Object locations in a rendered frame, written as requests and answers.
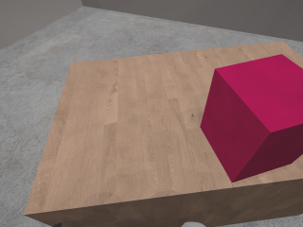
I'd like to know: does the carton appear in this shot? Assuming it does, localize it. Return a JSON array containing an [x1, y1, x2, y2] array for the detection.
[[200, 54, 303, 183]]

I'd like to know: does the pedestal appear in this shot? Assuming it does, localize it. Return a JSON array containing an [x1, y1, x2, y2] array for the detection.
[[24, 42, 303, 227]]

